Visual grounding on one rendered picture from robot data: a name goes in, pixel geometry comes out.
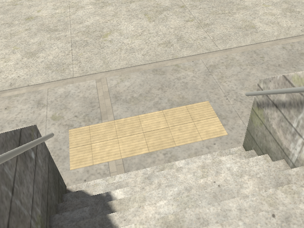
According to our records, stairs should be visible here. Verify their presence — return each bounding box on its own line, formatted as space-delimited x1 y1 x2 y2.
49 146 304 228

